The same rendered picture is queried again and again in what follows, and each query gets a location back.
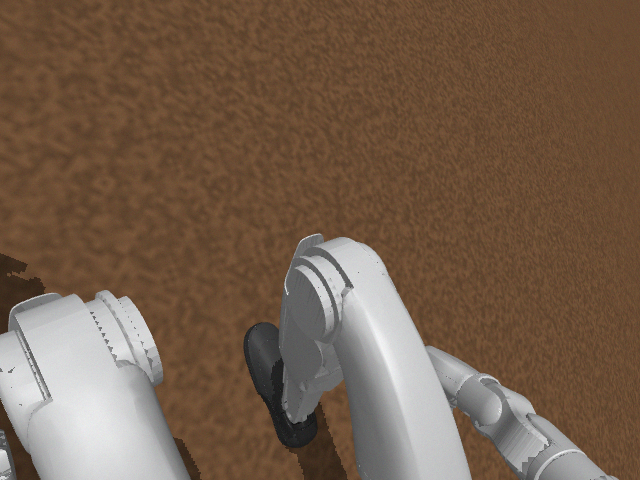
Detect left robot arm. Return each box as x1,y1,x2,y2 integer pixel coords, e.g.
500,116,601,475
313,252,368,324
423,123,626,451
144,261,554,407
0,429,17,480

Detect right robot hand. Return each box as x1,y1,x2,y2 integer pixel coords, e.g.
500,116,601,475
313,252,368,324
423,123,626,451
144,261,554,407
425,346,480,413

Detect right robot arm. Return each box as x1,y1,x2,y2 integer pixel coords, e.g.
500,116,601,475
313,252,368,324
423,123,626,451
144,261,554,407
457,373,619,480

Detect right robot foot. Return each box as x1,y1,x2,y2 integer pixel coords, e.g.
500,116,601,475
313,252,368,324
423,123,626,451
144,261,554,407
243,322,317,448

